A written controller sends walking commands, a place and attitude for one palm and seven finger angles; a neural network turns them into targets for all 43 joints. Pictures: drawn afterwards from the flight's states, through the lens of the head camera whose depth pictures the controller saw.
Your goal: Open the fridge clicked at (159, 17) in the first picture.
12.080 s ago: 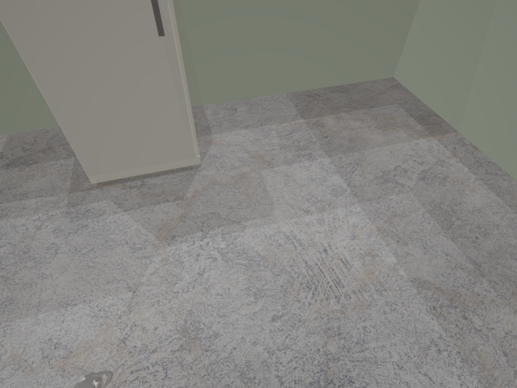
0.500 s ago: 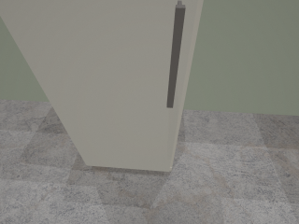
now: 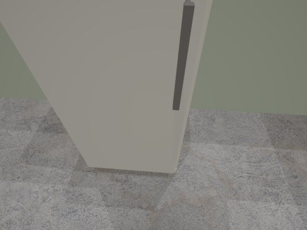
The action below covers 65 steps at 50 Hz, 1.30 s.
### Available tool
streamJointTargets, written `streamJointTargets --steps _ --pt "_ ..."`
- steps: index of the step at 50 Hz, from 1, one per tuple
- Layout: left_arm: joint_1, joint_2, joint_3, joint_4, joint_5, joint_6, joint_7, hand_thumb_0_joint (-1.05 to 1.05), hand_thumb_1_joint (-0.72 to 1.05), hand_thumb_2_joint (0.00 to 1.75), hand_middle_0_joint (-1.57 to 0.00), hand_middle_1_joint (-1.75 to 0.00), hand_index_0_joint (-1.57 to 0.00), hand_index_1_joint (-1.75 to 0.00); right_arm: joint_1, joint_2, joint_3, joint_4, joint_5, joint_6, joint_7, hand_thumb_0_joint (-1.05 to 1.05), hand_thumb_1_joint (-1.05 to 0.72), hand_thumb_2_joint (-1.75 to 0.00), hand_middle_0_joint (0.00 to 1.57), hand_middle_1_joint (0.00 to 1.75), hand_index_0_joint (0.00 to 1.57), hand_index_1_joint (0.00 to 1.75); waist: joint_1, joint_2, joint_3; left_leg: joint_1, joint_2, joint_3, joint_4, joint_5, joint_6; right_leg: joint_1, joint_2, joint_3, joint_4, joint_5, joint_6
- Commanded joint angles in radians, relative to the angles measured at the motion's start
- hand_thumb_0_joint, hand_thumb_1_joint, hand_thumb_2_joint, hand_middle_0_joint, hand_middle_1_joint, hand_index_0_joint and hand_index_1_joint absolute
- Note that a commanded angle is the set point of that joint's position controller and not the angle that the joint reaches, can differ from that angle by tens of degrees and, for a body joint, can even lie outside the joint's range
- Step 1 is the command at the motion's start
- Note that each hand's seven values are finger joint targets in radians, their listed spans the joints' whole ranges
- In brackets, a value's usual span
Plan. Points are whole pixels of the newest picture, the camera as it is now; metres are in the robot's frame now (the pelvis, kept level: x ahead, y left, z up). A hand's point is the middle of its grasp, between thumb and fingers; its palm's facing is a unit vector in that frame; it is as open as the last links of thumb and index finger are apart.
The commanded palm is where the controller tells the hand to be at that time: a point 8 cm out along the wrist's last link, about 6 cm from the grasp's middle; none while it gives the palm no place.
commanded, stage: shuffle to correct the standing spot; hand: right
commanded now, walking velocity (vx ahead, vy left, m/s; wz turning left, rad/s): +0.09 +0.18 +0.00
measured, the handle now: (180, 63) +0.53 -0.05 +0.16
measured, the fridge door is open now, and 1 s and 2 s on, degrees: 0 0 0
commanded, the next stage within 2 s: come to a stop and stand still in 0.82 s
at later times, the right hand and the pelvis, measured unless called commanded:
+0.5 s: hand out of the picture -0.03 -0.11 -0.19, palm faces +0.10 +0.99 -0.14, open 7.3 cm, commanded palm none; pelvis +0.05 +0.05 -0.01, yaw -2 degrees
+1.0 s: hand out of the picture +0.16 -0.06 -0.17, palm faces -0.02 +0.98 -0.20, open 7.3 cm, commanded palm none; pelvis +0.07 +0.13 +0.00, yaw +0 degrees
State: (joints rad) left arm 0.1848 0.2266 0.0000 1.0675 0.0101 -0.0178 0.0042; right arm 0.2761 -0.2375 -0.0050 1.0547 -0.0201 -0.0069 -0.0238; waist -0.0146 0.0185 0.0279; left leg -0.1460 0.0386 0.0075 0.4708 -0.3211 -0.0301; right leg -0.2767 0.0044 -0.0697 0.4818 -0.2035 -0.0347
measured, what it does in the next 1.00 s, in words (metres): steps to the left: right foot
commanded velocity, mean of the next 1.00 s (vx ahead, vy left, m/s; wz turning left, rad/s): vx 0.05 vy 0.15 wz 0.00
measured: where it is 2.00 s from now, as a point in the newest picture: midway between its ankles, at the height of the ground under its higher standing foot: outside the picture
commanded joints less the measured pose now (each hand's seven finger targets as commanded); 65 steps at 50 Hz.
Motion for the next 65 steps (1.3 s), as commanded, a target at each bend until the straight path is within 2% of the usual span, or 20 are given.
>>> streamJointTargets --steps 1,10,12,14,16,22,25,26,27,28,31,35,46,48,49,51,53,54,58,65 --pt "0.034 0.084 0.016 -0.035 0.006 -0.009 0.01 0.0 0.9 0.9 -0.2 -0.3 -0.2 -0.3 0.084 -0.063 -0.005 -0.013 -0.001 -0.008 -0.007 0.0 -0.9 -0.9 0.2 0.3 0.2 0.3 0.012 -0.007 -0.034 -0.076 0.052 -0.034 -0.071 0.051 0.05 0.089 -0.133 0.133 -0.095 0.025 -0.011" --pt "0.07 0.147 0.06 -0.061 0.016 0.008 0.029 0.0 0.9 0.9 -0.2 -0.3 -0.2 -0.3 0.148 -0.036 -0.027 -0.032 -0.014 0.02 0.02 0.0 -0.9 -0.9 0.2 0.3 0.2 0.3 0.009 -0.124 0.036 -0.173 -0.01 0.031 0.047 -0.058 0.057 0.0 -0.252 0.262 -0.181 -0.234 -0.079" --pt "0.062 0.12 0.06 -0.069 0.016 0.006 0.03 0.0 0.9 0.9 -0.2 -0.3 -0.2 -0.3 0.185 -0.044 -0.035 -0.032 -0.014 0.012 0.023 0.0 -0.9 -0.9 0.2 0.3 0.2 0.3 -0.01 -0.055 0.007 -0.082 0.018 -0.023 -0.046 -0.032 0.071 -0.062 -0.203 0.175 -0.071 -0.175 -0.049" --pt "0.04 0.045 0.045 -0.09 0.012 0.0 0.029 0.0 0.9 0.9 -0.2 -0.3 -0.2 -0.3 0.215 -0.088 -0.051 -0.026 -0.014 0.008 0.015 0.0 -0.9 -0.9 0.2 0.3 0.2 0.3 -0.022 0.176 0.002 0.022 0.137 -0.207 -0.173 0.007 0.135 -0.202 -0.065 -0.013 0.172 -0.157 0.005" --pt "-0.035 0.014 0.037 -0.121 0.014 -0.002 0.028 0.0 0.9 0.9 -0.2 -0.3 -0.2 -0.3 0.265 -0.089 -0.055 -0.02 -0.018 0.001 0.003 0.0 -0.9 -0.9 0.2 0.3 0.2 0.3 -0.057 0.238 0.035 0.08 0.246 -0.29 -0.185 0.398 0.231 -0.344 -0.029 -0.022 0.424 -0.36 0.017" --pt "-0.03 -0.033 0.033 -0.107 0.004 -0.007 0.025 0.0 0.9 0.9 -0.2 -0.3 -0.2 -0.3 0.241 -0.051 -0.049 -0.023 -0.025 -0.001 -0.013 0.0 -0.9 -0.9 0.2 0.3 0.2 0.3 -0.022 0.101 0.03 0.099 0.157 -0.126 -0.074 0.751 0.24 -0.267 -0.049 -0.072 0.349 -0.263 0.023" --pt "0.156 -0.012 0.037 -0.046 0.006 -0.013 0.043 0.0 0.9 0.9 -0.2 -0.3 -0.2 -0.3 0.181 -0.042 -0.046 -0.036 -0.008 0.008 -0.007 0.0 -0.9 -0.9 0.2 0.3 0.2 0.3 0.071 0.068 -0.052 -0.032 0.072 -0.052 0.092 0.69 0.168 0.088 -0.031 -0.094 0.03 0.02 0.012" --pt "0.271 0.05 0.054 -0.011 0.009 -0.02 0.054 0.0 0.9 0.9 -0.2 -0.3 -0.2 -0.3 0.194 -0.016 -0.045 -0.039 -0.003 0.007 -0.003 0.0 -0.9 -0.9 0.2 0.3 0.2 0.3 0.117 -0.014 -0.135 -0.159 0.045 -0.03 0.26 0.479 0.119 0.313 -0.168 0.047 -0.036 0.192 -0.022" --pt "0.328 0.152 0.073 -0.007 0.016 -0.022 0.063 0.0 0.9 0.9 -0.2 -0.3 -0.2 -0.3 0.228 0.032 -0.038 -0.051 0.009 0.005 0.005 0.0 -0.9 -0.9 0.2 0.3 0.2 0.3 0.106 -0.297 -0.182 -0.382 -0.057 0.044 0.528 -0.128 0.048 0.438 -0.48 0.424 -0.076 0.493 -0.161" --pt "0.336 0.167 0.07 -0.017 0.007 -0.011 0.063 0.0 0.9 0.9 -0.2 -0.3 -0.2 -0.3 0.214 -0.02 -0.048 -0.064 -0.005 0.013 0.0 0.0 -0.9 -0.9 0.2 0.3 0.2 0.3 0.108 -0.201 -0.192 -0.405 -0.05 -0.048 0.705 -0.268 0.056 0.375 -0.581 0.52 -0.132 0.507 -0.246" --pt "0.144 0.059 0.045 -0.052 0.011 -0.02 0.064 0.0 0.9 0.9 -0.2 -0.3 -0.2 -0.3 0.117 0.001 -0.063 -0.06 -0.028 0.033 0.015 0.0 -0.9 -0.9 0.2 0.3 0.2 0.3 0.032 -0.127 0.082 -0.434 0.021 -0.064 0.778 -0.087 0.02 0.006 -0.45 0.311 -0.224 0.303 -0.169" --pt "0.112 0.053 0.053 -0.063 0.015 -0.03 0.055 0.0 0.9 0.9 -0.2 -0.3 -0.2 -0.3 0.17 0.05 -0.066 -0.036 -0.024 0.066 0.03 0.0 -0.9 -0.9 0.2 0.3 0.2 0.3 -0.009 -0.156 0.026 -0.363 0.02 -0.024 0.762 0.076 -0.009 -0.043 -0.324 0.056 -0.221 0.247 -0.099" --pt "0.186 0.137 0.104 -0.06 0.034 0.004 0.034 0.0 0.9 0.9 -0.2 -0.3 -0.2 -0.3 -0.09 0.026 -0.063 -0.15 -0.012 0.051 0.042 0.0 -0.9 -0.9 0.2 0.3 0.2 0.3 0.067 -0.243 0.017 -0.288 0.02 0.08 0.242 -0.028 -0.025 0.029 -0.334 0.106 -0.175 0.149 -0.098" --pt "0.155 0.145 0.103 -0.073 0.031 0.009 0.029 0.0 0.9 0.9 -0.2 -0.3 -0.2 -0.3 -0.002 0.026 -0.067 -0.128 -0.005 0.028 0.038 0.0 -0.9 -0.9 0.2 0.3 0.2 0.3 0.022 -0.232 -0.063 -0.121 -0.005 0.092 0.066 0.044 -0.011 0.013 -0.303 0.086 -0.073 0.139 -0.06" --pt "0.151 0.116 0.098 -0.073 0.027 0.012 0.023 0.0 0.9 0.9 -0.2 -0.3 -0.2 -0.3 0.08 -0.005 -0.074 -0.099 -0.005 0.011 0.032 0.0 -0.9 -0.9 0.2 0.3 0.2 0.3 -0.017 -0.151 -0.103 0.0 0.005 0.082 -0.061 0.139 -0.012 -0.024 -0.238 0.035 0.026 0.04 -0.009" --pt "0.184 -0.062 0.051 -0.101 0.01 0.024 0.011 0.0 0.9 0.9 -0.2 -0.3 -0.2 -0.3 0.105 -0.155 -0.083 -0.084 -0.012 -0.019 0.004 0.0 -0.9 -0.9 0.2 0.3 0.2 0.3 -0.017 0.324 -0.137 0.069 0.347 -0.248 -0.178 0.351 0.061 -0.224 -0.064 -0.019 0.336 -0.426 0.067" --pt "0.175 -0.041 0.056 -0.088 0.008 0.033 0.007 0.0 0.9 0.9 -0.2 -0.3 -0.2 -0.3 0.013 -0.12 -0.065 -0.106 -0.01 -0.019 0.004 0.0 -0.9 -0.9 0.2 0.3 0.2 0.3 0.003 0.17 -0.089 -0.056 0.321 -0.17 -0.189 0.297 0.123 -0.176 -0.082 0.038 0.409 -0.337 0.054" --pt "0.174 -0.031 0.054 -0.071 0.01 0.039 0.007 0.0 0.9 0.9 -0.2 -0.3 -0.2 -0.3 -0.009 -0.113 -0.069 -0.109 -0.008 -0.025 0.001 0.0 -0.9 -0.9 0.2 0.3 0.2 0.3 0.006 0.272 -0.069 -0.054 0.294 -0.196 -0.172 0.393 0.114 -0.199 -0.071 0.032 0.457 -0.305 0.064" --pt "0.155 -0.001 0.056 -0.056 0.004 0.047 0.003 0.0 0.9 0.9 -0.2 -0.3 -0.2 -0.3 0.005 -0.097 -0.064 -0.107 -0.003 -0.025 -0.015 0.0 -0.9 -0.9 0.2 0.3 0.2 0.3 -0.002 0.162 -0.042 -0.007 0.299 -0.127 -0.107 0.692 0.163 -0.233 -0.055 0.034 0.526 -0.214 0.096" --pt "0.058 0.003 0.062 -0.119 0.011 0.068 -0.01 0.0 0.9 0.9 -0.2 -0.3 -0.2 -0.3 0.041 -0.123 -0.085 -0.1 -0.011 -0.008 -0.032 0.0 -0.9 -0.9 0.2 0.3 0.2 0.3 -0.033 0.132 -0.041 -0.012 0.335 -0.174 -0.143 0.44 0.213 -0.254 -0.041 0.057 0.506 -0.195 0.101"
